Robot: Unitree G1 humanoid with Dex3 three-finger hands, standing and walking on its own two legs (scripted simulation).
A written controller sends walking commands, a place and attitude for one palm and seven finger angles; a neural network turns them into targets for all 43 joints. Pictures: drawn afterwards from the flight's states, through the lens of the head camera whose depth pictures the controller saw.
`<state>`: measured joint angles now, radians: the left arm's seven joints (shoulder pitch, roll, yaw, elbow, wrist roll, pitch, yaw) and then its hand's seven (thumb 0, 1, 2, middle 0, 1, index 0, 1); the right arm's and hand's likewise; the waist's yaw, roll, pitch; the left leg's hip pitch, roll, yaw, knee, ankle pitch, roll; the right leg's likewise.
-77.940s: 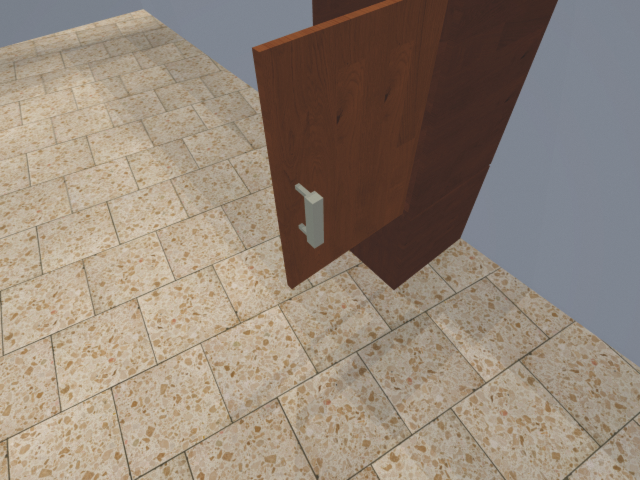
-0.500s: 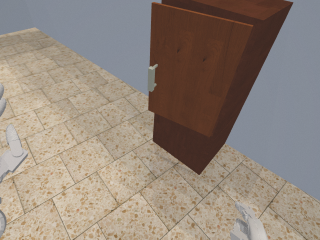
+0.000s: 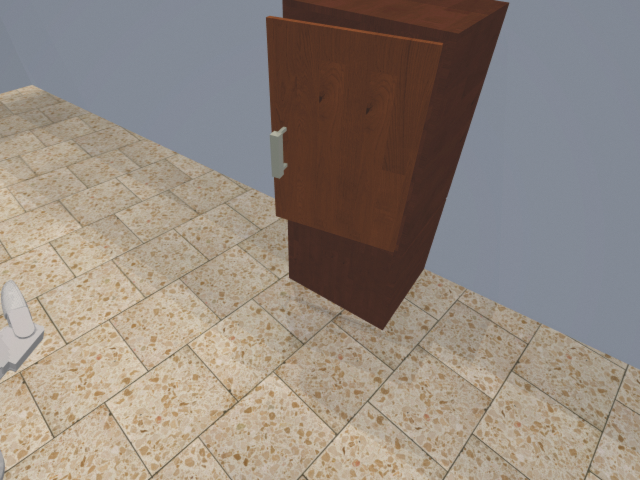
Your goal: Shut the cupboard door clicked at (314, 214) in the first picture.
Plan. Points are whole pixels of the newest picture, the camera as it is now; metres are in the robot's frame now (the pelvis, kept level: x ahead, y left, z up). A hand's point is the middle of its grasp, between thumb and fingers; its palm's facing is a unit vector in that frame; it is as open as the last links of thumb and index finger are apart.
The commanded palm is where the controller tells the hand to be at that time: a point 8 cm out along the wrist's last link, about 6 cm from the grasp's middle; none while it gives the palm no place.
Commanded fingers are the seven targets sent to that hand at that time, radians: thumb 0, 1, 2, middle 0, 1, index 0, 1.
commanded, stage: stop stepping back and stand still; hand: left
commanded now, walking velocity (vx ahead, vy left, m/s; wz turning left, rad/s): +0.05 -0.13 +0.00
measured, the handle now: (280, 151) +0.97 +0.16 -0.08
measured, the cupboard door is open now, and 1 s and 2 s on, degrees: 11 11 11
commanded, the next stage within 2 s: let the arm hang, fingers relaxed in 0.18 s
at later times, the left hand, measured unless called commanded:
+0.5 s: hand out of the picture +0.15 +0.19 -0.12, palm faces +0.02 -0.97 -0.25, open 7.4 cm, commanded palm none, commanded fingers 0.00 0.90 0.90 -0.20 -0.30 -0.20 -0.30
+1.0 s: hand out of the picture +0.02 +0.24 -0.16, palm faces +0.00 -0.96 -0.28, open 7.4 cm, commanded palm none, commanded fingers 0.00 0.90 0.90 -0.20 -0.30 -0.20 -0.30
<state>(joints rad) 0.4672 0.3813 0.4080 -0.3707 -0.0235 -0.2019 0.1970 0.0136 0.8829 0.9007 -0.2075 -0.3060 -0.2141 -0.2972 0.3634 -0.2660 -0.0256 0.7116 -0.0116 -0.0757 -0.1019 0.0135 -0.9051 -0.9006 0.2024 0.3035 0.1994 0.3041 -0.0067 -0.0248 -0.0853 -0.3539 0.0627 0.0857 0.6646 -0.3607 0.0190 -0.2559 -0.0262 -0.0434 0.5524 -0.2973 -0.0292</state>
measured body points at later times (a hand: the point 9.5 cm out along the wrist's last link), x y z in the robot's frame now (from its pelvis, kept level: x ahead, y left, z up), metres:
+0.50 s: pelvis +0.01 +0.01 -0.01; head +0.01 -0.01 +0.44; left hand +0.15 +0.24 -0.10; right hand +0.13 -0.22 -0.14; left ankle +0.03 +0.13 -0.73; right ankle +0.01 -0.08 -0.73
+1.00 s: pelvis +0.00 +0.03 +0.01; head +0.00 +0.02 +0.46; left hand +0.02 +0.29 -0.14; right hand +0.00 -0.20 -0.15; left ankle +0.03 +0.13 -0.73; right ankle +0.01 -0.08 -0.73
